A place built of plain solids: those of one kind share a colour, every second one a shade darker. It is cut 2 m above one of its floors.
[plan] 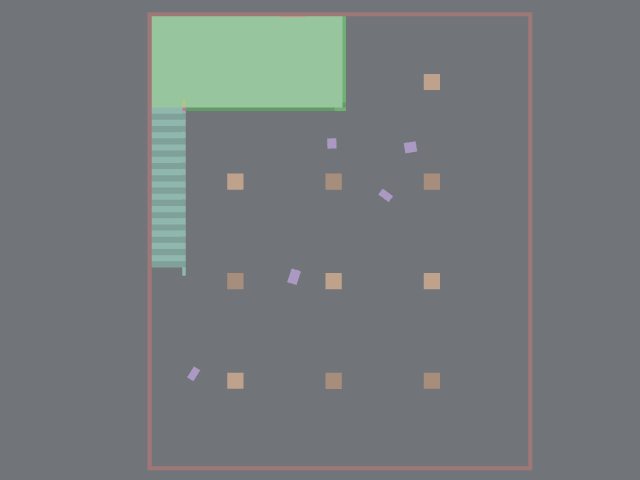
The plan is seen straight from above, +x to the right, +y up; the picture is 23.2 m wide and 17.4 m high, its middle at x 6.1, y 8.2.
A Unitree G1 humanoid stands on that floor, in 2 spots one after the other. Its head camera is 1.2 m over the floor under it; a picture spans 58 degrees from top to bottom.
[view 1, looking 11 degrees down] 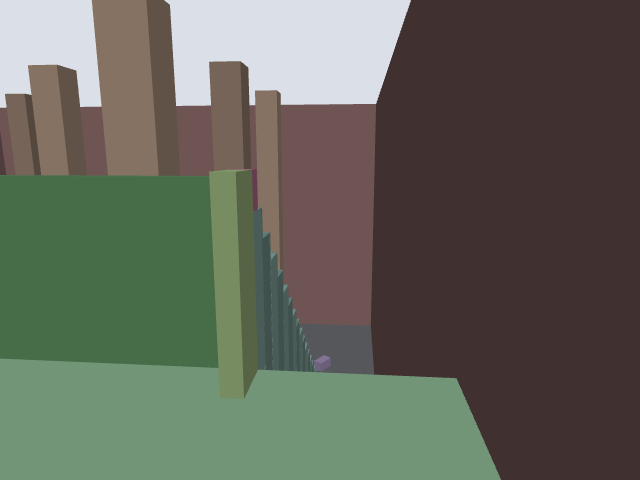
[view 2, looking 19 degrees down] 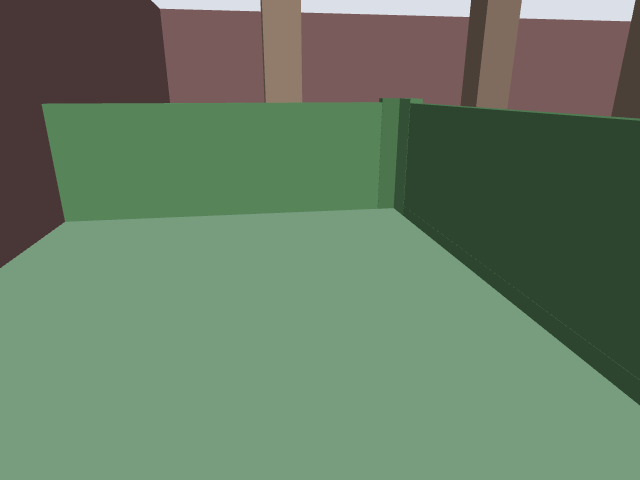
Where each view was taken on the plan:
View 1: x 0.56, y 15.25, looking -85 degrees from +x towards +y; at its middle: wall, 15.60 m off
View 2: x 2.56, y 14.50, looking -9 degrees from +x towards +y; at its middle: gal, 3.69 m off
